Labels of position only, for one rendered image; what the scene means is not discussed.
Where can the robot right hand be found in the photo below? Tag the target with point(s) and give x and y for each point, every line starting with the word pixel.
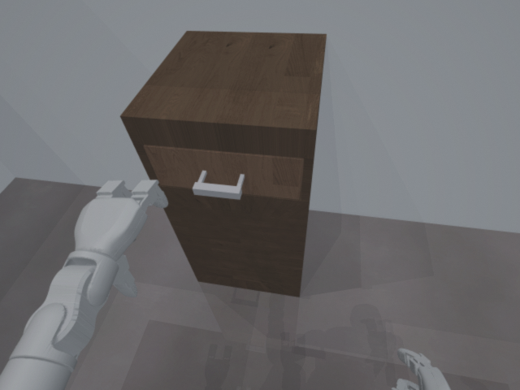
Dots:
pixel 429 378

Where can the robot left forearm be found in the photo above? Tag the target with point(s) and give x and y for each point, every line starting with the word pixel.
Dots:
pixel 62 326

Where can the cabinet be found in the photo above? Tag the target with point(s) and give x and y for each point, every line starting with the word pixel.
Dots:
pixel 240 92

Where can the handle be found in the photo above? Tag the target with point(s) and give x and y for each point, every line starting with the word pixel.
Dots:
pixel 218 190

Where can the drawer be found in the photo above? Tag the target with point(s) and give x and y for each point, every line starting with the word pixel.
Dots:
pixel 265 175

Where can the robot left hand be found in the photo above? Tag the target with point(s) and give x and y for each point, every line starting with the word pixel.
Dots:
pixel 112 221

